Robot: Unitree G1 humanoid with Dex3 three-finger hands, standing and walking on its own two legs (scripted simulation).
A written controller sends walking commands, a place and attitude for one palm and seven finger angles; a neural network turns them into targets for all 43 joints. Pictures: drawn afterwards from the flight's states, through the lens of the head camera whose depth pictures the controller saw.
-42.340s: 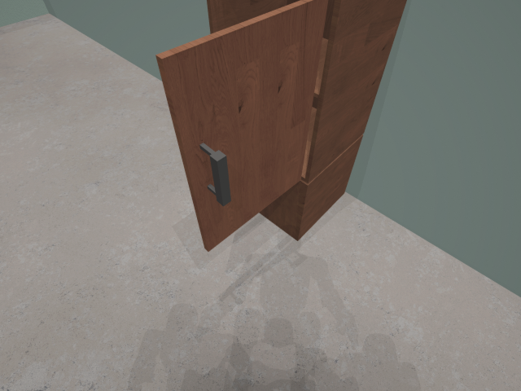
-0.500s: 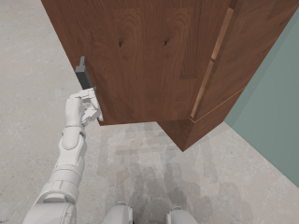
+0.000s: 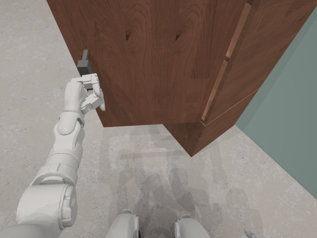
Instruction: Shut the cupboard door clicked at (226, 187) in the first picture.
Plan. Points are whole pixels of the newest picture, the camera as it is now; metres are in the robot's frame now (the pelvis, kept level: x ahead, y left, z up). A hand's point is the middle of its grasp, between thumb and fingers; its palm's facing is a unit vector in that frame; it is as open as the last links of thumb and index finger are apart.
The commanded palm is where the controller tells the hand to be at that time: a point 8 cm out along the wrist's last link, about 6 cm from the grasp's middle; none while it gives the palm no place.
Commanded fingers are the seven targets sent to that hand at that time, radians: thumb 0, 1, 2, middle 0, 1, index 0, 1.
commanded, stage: push the door shut along its arc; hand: left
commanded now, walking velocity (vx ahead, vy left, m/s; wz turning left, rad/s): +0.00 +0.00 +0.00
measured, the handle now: (91, 78) +0.53 +0.19 +0.06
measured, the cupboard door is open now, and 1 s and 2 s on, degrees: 58 45 36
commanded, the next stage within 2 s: pull the fist back off the door in 1.32 s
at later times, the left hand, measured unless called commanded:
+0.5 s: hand (108, 80) +0.51 +0.14 +0.07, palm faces -0.15 -0.99 -0.03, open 3.1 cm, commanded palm +0.51 +0.17 +0.07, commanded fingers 0.00 0.90 0.90 -1.30 -1.50 -1.30 -1.50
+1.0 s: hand (124, 64) +0.57 +0.09 +0.08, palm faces -0.27 -0.96 -0.03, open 3.1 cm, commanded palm +0.57 +0.13 +0.07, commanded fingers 0.00 0.90 0.90 -1.30 -1.50 -1.30 -1.50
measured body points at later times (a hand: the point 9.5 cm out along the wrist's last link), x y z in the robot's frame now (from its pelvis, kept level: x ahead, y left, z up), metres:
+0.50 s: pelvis -0.01 +0.01 -0.02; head +0.12 +0.02 +0.41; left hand +0.51 +0.19 +0.07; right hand -0.01 -0.26 -0.13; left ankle +0.05 +0.12 -0.65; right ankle +0.01 -0.10 -0.65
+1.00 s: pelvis +0.00 +0.01 -0.03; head +0.16 +0.01 +0.39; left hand +0.58 +0.15 +0.08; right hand -0.04 -0.25 -0.14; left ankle +0.05 +0.12 -0.65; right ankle +0.01 -0.10 -0.65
